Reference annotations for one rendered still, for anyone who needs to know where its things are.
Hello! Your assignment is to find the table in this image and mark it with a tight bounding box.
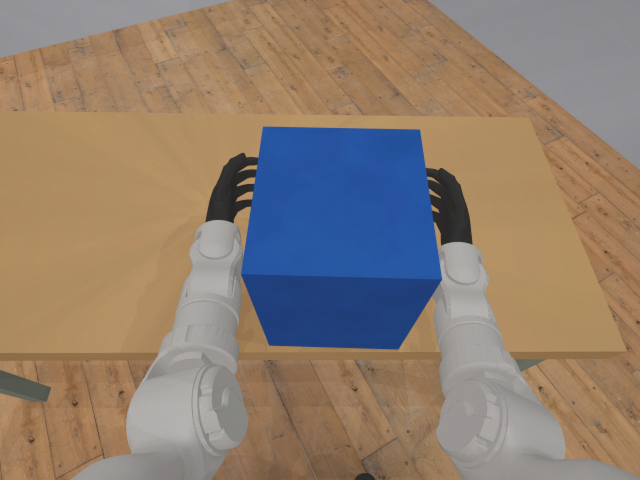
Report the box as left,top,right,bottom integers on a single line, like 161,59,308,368
0,111,627,402

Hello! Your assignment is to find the right robot upper arm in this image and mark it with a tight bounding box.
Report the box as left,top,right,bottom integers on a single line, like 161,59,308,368
436,378,640,480

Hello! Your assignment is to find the right robot hand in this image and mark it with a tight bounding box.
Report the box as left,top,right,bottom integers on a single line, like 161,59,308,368
426,168,473,246

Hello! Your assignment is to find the left robot hand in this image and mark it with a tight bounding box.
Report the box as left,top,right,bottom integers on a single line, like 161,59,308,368
205,153,258,223

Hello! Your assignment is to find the left robot upper arm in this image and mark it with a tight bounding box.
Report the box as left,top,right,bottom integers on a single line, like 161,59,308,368
71,363,248,480

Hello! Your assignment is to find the carton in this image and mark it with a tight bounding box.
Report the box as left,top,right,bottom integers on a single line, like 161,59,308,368
241,127,442,349

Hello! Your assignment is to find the robot left forearm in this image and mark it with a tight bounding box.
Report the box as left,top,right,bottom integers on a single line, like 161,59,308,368
126,220,243,450

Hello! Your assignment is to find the robot right forearm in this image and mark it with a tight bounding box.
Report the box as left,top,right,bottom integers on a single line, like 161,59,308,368
432,242,545,407

